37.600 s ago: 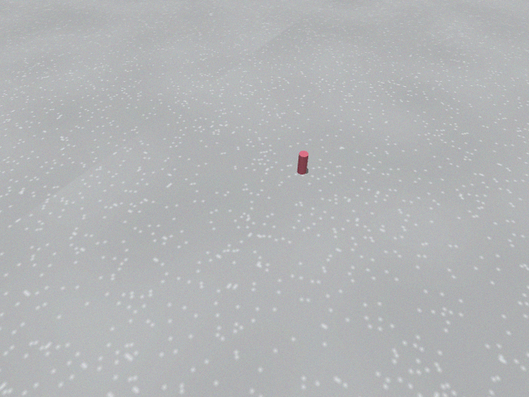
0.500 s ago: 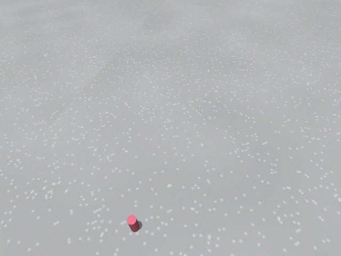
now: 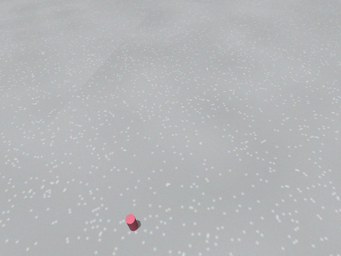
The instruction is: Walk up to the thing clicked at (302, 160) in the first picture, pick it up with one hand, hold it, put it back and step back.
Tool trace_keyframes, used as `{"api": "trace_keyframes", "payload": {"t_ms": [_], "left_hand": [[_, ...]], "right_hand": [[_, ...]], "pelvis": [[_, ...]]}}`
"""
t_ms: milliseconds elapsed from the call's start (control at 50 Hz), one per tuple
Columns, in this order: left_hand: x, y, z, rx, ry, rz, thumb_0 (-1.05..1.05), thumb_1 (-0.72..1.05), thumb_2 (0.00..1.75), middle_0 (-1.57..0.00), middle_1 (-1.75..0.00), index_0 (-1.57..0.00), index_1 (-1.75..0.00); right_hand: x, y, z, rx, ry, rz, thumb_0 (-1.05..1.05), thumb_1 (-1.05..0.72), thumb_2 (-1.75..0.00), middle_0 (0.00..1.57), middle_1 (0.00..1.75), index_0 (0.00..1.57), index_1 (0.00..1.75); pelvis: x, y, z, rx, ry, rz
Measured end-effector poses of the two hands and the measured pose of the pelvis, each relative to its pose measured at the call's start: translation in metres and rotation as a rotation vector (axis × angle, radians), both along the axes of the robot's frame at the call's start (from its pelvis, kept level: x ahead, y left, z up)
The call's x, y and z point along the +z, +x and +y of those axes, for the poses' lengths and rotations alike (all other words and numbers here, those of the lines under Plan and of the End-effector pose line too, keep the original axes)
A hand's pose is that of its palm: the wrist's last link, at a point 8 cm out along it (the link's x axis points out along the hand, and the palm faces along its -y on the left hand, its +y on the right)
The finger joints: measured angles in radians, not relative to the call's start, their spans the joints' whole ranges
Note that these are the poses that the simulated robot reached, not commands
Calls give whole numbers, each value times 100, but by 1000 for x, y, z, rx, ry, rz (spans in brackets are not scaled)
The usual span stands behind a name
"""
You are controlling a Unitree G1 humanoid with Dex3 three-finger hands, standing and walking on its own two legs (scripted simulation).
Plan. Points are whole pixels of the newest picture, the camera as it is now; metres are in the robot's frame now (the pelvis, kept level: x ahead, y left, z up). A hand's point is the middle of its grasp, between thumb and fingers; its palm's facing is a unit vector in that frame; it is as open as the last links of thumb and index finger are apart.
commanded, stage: step back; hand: left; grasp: from above
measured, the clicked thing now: (132, 222) +0.41 +0.25 -0.72
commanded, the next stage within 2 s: none
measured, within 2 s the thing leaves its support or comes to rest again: neither
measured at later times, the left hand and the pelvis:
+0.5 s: hand out of the picture +0.07 +0.33 -0.18, palm faces -0.02 -0.94 -0.33, open 7.4 cm; pelvis -0.07 +0.08 -0.01, yaw +0 degrees
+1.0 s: hand out of the picture -0.06 +0.34 -0.15, palm faces +0.00 -0.92 -0.39, open 7.4 cm; pelvis -0.17 +0.08 -0.02, yaw -1 degrees
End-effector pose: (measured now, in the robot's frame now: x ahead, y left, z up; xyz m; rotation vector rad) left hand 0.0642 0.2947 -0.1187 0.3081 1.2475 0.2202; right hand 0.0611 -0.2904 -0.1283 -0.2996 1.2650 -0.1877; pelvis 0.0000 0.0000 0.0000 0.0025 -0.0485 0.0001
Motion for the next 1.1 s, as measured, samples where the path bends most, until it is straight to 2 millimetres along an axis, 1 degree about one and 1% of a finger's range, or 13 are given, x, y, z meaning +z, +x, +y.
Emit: {"api": "trace_keyframes", "payload": {"t_ms": [100,200,320,360,420,500,640,740,820,900,980,1040,1100], "left_hand": [[-3,0,8,26,9,-22,1,90,89,-21,-30,-20,-30],[-9,-1,29,-4,30,-27,1,90,89,-21,-30,-20,-30],[-30,16,66,-40,21,-98,1,90,89,-21,-30,-20,-30],[-34,19,73,-31,11,-118,1,90,89,-21,-30,-20,-30],[-31,15,77,-37,-3,-109,1,91,89,-21,-30,-20,-30],[-27,-3,82,-49,-15,-84,1,91,89,-21,-30,-20,-30],[-26,-43,92,-72,15,-28,1,90,89,-21,-30,-20,-30],[-19,-68,92,-82,46,-34,1,90,89,-21,-30,-20,-30],[-8,-94,88,-72,52,-58,1,90,89,-21,-30,-20,-30],[-1,-115,89,-51,61,-90,1,90,89,-21,-30,-20,-30],[3,-127,90,-43,54,-120,1,90,89,-21,-30,-20,-30],[0,-134,93,-60,43,-146,1,90,89,-21,-30,-20,-30],[-10,-145,101,-66,23,-175,1,90,89,-21,-30,-20,-30]], "right_hand": [[-3,2,-4,-3,-12,-11,1,-90,-90,20,30,21,30],[-1,-10,0,-6,-48,-5,1,-90,-90,20,30,21,30],[-1,-49,19,-11,-119,36,1,-90,-90,20,30,21,30],[2,-65,32,-7,-126,65,1,-90,-90,20,30,20,30],[11,-85,49,-17,-117,91,1,-90,-90,20,30,21,30],[15,-94,63,-39,-117,76,1,-90,-90,20,30,21,30],[2,-87,77,-56,-85,-67,1,-90,-90,21,30,21,30],[-13,-91,76,-48,-42,-125,1,-90,-90,21,30,21,30],[-16,-99,71,-40,-16,-139,1,-90,-90,21,30,21,30],[-6,-112,67,-6,-22,-126,1,-90,-90,20,30,21,30],[3,-134,61,27,-58,-102,1,-90,-90,20,30,21,30],[4,-153,60,41,-95,-81,1,-90,-90,20,30,21,30],[2,-174,65,57,-127,-68,1,-90,-90,20,30,21,30]], "pelvis": [[-6,-13,3,4,-11,8],[-12,-31,20,-1,-3,20],[-30,-50,53,22,-16,33],[-29,-58,60,8,-4,22],[-20,-65,69,19,-29,32],[-14,-74,79,-3,-27,44],[-21,-94,88,-45,0,11],[-29,-115,86,-66,7,-5],[-27,-131,80,-45,-19,-11],[-21,-149,76,-43,24,-9],[-16,-169,81,-26,29,21],[-19,-187,89,-6,16,32],[-27,-206,99,18,-1,28]]}}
